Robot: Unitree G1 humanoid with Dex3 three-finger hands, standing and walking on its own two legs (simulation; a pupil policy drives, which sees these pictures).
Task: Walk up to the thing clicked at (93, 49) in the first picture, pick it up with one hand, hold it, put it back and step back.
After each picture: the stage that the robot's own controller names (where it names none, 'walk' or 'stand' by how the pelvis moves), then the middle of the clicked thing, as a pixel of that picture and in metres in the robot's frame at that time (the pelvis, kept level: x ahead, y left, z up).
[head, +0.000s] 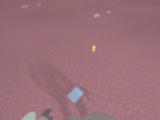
stand; (93, 48) +1.58 -0.01 -0.72
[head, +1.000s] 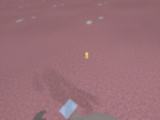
walk; (86, 55) +1.44 +0.24 -0.69
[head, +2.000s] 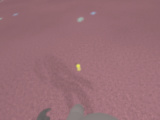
walk; (78, 67) +0.93 +0.33 -0.71
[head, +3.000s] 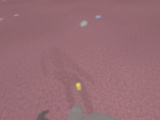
walk; (78, 86) +0.57 +0.24 -0.72
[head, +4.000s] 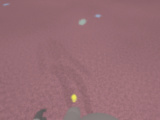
stand; (74, 98) +0.35 +0.19 -0.69
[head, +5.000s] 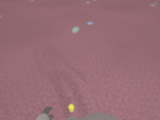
stand; (71, 108) +0.30 +0.21 -0.72
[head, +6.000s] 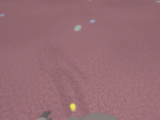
stand; (73, 107) +0.29 +0.20 -0.73
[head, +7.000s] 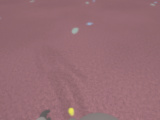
stand; (71, 111) +0.26 +0.21 -0.72
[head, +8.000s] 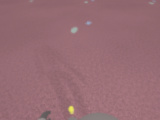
stand; (71, 110) +0.27 +0.22 -0.72
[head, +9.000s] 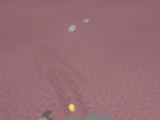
stand; (71, 107) +0.28 +0.22 -0.72
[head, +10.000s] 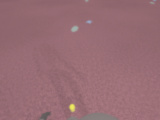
stand; (72, 108) +0.29 +0.20 -0.73
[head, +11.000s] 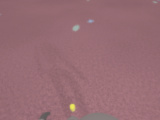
stand; (72, 107) +0.29 +0.20 -0.73
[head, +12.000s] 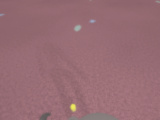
stand; (73, 107) +0.28 +0.19 -0.73
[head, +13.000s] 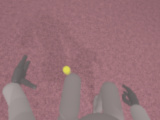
go down; (67, 70) +0.36 +0.24 -0.38
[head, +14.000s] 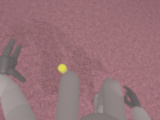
go down; (62, 69) +0.36 +0.26 -0.30
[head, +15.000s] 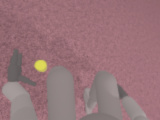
close in; (41, 66) +0.32 +0.29 -0.22
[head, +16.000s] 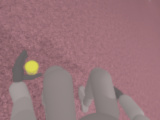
close; (32, 68) +0.33 +0.29 -0.21
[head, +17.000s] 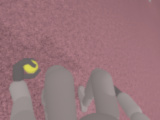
lift; (31, 67) +0.32 +0.30 -0.21
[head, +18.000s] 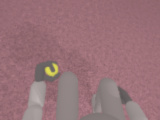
lift; (52, 70) +0.30 +0.28 -0.07
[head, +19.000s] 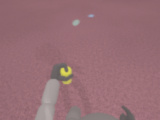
lift; (66, 75) +0.33 +0.18 +0.04
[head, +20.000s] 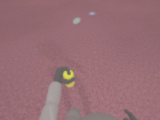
hold; (69, 78) +0.32 +0.17 -0.01
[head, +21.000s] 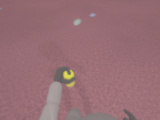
hold; (69, 78) +0.32 +0.17 +0.00
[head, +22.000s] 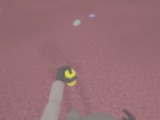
crouch; (70, 77) +0.33 +0.16 +0.00
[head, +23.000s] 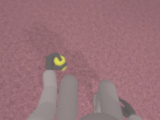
crouch; (60, 63) +0.39 +0.23 -0.10
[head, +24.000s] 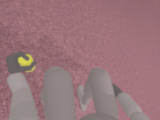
lower; (27, 63) +0.35 +0.32 -0.21
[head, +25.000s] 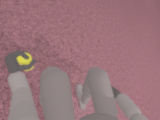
lower; (26, 62) +0.36 +0.31 -0.21
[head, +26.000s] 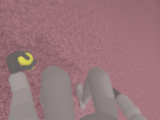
lower; (27, 62) +0.35 +0.31 -0.22
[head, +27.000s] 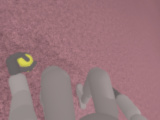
lower; (26, 63) +0.35 +0.31 -0.21
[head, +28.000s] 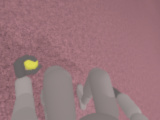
loosen; (31, 66) +0.33 +0.30 -0.22
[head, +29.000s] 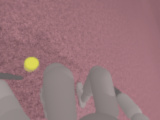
withdraw; (31, 64) +0.33 +0.28 -0.21
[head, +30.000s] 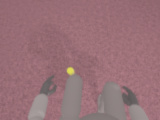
walk; (70, 71) +0.38 +0.24 -0.38
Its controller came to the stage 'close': yes
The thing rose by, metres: 0.70
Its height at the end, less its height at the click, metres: +0.00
